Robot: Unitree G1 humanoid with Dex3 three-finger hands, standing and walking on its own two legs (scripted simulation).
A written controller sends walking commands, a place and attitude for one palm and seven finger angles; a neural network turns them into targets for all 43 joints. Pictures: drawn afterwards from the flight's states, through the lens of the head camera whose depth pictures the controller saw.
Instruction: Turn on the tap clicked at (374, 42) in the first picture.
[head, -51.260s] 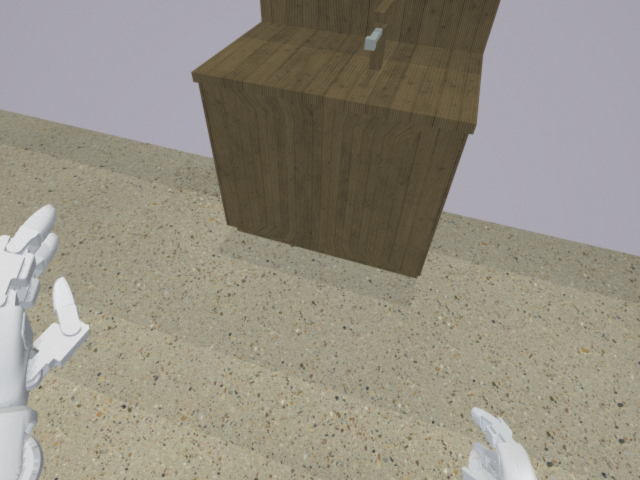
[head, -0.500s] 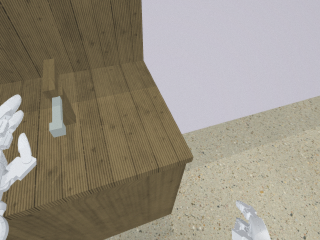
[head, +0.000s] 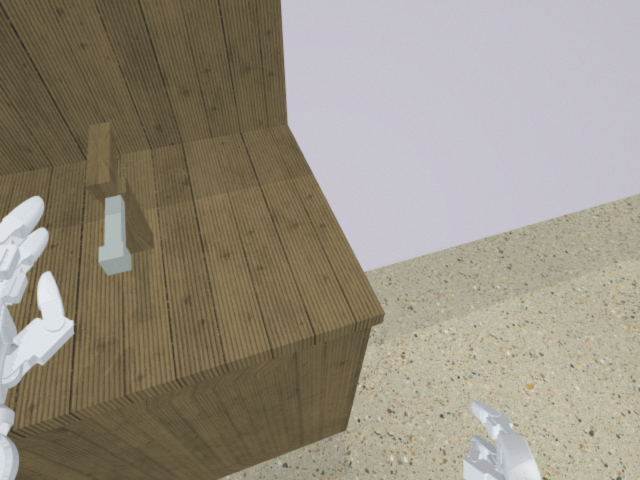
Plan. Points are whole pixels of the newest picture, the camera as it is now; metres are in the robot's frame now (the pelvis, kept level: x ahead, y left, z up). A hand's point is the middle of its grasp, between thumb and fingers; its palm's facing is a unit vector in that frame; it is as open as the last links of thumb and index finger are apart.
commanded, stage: shuffle to correct the standing spot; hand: left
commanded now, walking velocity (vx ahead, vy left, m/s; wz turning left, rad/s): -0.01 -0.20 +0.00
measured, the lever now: (115, 258) +0.34 +0.28 +0.09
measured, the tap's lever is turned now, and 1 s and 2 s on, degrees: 0 0 0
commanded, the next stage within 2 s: come to a stop and stand still in 0.14 s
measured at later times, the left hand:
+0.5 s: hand (54, 321) +0.22 +0.26 +0.16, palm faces +0.31 -0.85 -0.42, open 7.4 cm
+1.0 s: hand out of the picture +0.21 +0.32 +0.16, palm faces +0.35 -0.87 -0.34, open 7.4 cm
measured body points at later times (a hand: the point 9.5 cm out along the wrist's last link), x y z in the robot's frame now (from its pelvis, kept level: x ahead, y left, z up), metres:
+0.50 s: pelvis -0.02 +0.02 +0.00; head +0.02 +0.01 +0.45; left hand +0.20 +0.30 +0.19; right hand +0.15 -0.23 -0.08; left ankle +0.01 +0.15 -0.74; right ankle +0.00 -0.05 -0.73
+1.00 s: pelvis -0.02 +0.09 +0.01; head -0.01 +0.11 +0.45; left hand +0.19 +0.37 +0.18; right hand +0.15 -0.12 -0.06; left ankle +0.01 +0.15 -0.74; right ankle +0.00 -0.05 -0.74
